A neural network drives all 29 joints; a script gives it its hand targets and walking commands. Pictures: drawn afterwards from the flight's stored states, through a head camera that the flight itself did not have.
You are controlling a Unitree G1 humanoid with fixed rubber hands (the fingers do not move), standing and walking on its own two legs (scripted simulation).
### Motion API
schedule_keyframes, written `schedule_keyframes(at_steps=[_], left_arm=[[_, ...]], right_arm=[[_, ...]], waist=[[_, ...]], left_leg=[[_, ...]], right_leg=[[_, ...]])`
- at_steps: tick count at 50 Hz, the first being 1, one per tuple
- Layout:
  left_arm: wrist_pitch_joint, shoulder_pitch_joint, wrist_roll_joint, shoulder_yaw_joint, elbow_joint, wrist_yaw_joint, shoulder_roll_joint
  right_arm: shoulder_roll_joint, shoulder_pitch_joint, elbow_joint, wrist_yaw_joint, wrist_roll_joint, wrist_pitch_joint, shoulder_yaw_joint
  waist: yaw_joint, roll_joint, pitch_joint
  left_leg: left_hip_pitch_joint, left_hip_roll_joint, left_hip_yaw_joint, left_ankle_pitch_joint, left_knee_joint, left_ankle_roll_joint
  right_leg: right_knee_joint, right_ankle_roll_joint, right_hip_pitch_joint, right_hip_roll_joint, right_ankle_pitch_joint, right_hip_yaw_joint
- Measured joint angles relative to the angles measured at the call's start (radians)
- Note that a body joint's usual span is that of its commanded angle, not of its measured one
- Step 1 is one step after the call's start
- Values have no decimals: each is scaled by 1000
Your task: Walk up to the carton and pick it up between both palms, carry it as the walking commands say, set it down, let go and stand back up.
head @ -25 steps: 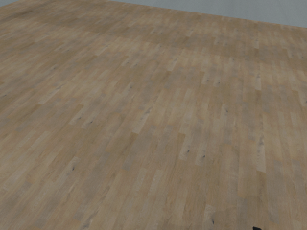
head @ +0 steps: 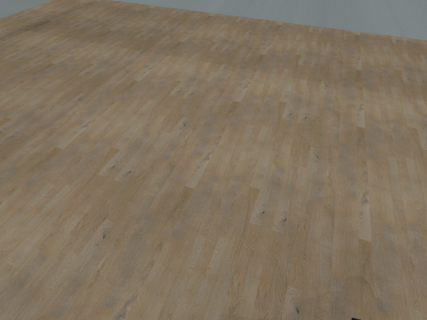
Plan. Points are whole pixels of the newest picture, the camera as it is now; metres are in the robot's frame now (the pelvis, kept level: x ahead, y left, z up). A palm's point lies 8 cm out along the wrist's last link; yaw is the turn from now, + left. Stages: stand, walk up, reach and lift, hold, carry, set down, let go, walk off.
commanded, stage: stand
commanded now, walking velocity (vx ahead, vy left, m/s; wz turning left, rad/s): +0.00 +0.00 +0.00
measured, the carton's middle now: out of the picture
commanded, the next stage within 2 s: walk up in 0.68 s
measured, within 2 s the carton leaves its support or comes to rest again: neither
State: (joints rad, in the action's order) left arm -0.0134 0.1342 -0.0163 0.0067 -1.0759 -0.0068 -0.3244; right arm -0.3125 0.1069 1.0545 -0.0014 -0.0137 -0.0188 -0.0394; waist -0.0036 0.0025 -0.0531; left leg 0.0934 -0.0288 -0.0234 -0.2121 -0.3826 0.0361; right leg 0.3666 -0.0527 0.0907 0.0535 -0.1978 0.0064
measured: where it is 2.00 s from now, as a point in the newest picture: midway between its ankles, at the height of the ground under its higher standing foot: outside the picture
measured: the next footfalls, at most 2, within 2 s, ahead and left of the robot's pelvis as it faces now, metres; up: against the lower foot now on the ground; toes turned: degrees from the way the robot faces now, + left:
left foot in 1.44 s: +0.06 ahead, +0.09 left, +0.00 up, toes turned -16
right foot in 1.92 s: +0.07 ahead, -0.32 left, +0.00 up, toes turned -42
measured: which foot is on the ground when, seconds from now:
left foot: down 0.00-1.00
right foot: down 0.00-1.00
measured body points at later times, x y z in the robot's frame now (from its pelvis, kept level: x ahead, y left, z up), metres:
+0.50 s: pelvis +0.00 -0.01 +0.00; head +0.00 +0.00 +0.45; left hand +0.09 +0.29 -0.13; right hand +0.09 -0.30 -0.13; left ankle +0.00 +0.10 -0.74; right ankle +0.01 -0.15 -0.74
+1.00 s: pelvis +0.00 -0.01 -0.01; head +0.03 -0.02 +0.44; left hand +0.11 +0.27 -0.14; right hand +0.08 -0.31 -0.14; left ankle +0.00 +0.10 -0.74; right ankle +0.00 -0.14 -0.73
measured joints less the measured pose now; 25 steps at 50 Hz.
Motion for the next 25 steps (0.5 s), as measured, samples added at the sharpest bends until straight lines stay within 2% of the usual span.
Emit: schedule_keyframes(at_steps=[5,25], left_arm=[[-5,-2,-2,1,4,2,1],[0,-15,5,8,-8,1,-17]], right_arm=[[-4,-1,10,1,5,3,-4],[-12,-2,29,3,2,1,-2]], waist=[[7,4,-5],[1,3,-12]], left_leg=[[-1,4,-7,9,13,-3],[-7,12,-14,12,31,-10]], right_leg=[[-7,2,5,-4,9,8],[-18,8,7,-13,11,18]])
